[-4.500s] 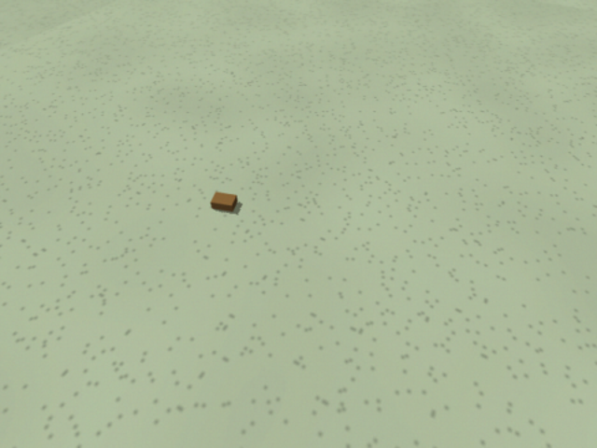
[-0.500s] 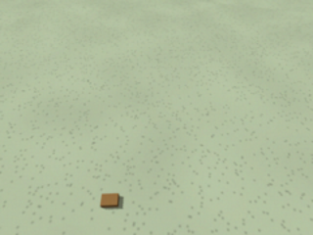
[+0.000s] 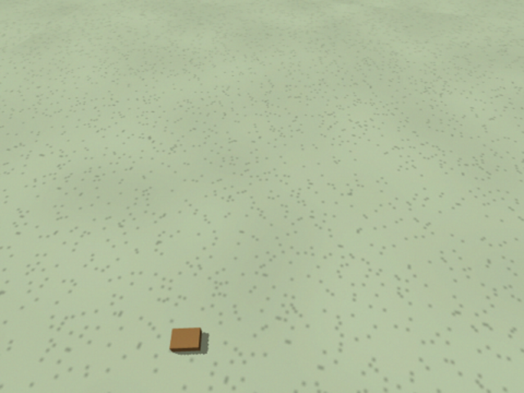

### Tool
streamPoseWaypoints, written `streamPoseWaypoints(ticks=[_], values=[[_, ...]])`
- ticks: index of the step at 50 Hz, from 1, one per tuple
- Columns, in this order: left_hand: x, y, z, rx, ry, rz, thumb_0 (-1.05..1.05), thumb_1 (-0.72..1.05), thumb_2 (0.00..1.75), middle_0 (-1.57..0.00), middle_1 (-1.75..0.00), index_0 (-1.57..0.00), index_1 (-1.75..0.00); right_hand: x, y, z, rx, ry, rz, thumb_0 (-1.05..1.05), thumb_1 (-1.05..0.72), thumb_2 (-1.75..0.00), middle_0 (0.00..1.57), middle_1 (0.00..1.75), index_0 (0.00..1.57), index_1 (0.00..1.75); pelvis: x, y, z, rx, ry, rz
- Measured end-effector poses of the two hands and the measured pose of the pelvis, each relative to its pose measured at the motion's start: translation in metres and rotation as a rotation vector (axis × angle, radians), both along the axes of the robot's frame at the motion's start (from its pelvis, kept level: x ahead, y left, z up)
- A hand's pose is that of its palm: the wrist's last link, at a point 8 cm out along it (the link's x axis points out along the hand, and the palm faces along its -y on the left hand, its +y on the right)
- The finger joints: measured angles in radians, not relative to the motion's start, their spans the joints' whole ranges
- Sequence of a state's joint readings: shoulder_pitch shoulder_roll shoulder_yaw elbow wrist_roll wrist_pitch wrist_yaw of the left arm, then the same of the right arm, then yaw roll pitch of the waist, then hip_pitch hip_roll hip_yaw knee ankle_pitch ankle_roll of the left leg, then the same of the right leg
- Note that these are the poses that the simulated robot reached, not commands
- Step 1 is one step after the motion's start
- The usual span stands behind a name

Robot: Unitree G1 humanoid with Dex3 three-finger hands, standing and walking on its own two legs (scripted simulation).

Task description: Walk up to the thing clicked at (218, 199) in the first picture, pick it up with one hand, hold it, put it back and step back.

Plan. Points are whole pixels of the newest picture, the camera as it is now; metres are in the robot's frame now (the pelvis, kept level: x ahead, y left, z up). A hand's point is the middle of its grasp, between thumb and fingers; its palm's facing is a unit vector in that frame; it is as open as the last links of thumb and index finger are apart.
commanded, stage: stand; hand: left
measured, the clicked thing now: (186, 339) +0.44 +0.28 -0.76
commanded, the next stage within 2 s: none
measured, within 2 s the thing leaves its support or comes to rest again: neither
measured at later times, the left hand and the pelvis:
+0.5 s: hand out of the picture +0.09 +0.25 -0.15, palm faces -0.01 -0.94 -0.34, open 7.3 cm; pelvis +0.01 +0.00 +0.00, yaw +1 degrees
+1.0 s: hand out of the picture +0.09 +0.25 -0.15, palm faces +0.00 -0.94 -0.35, open 7.3 cm; pelvis +0.02 -0.01 +0.00, yaw +1 degrees
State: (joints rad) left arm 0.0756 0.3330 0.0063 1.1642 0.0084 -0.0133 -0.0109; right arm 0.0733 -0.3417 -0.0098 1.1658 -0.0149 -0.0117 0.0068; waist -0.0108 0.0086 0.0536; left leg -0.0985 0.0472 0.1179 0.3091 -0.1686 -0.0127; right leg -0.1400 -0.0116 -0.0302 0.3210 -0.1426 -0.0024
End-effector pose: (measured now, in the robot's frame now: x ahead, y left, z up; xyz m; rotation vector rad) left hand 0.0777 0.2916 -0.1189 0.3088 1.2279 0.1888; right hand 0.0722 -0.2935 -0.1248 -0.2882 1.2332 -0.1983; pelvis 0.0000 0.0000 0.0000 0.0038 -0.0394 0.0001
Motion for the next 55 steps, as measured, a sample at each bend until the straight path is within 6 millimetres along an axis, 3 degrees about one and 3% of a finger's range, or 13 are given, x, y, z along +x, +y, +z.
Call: streamPoseWaypoints(ticks=[12,55], values=[[0.012,0.000,0.003,0.006,-0.032,-0.002,0.01,0.91,0.90,-0.20,-0.30,-0.20,-0.30,0.009,-0.003,0.002,-0.004,-0.006,0.010,0.01,-0.91,-0.90,0.20,0.30,0.20,0.30,0.006,-0.002,0.001,0.000,0.000,0.011],[0.007,-0.003,0.004,0.018,-0.005,0.021,0.01,0.91,0.90,-0.20,-0.30,-0.20,-0.30,0.019,-0.010,0.000,-0.005,0.013,0.034,0.01,-0.91,-0.90,0.20,0.30,0.20,0.30,0.017,-0.010,0.001,-0.002,0.007,0.026]])
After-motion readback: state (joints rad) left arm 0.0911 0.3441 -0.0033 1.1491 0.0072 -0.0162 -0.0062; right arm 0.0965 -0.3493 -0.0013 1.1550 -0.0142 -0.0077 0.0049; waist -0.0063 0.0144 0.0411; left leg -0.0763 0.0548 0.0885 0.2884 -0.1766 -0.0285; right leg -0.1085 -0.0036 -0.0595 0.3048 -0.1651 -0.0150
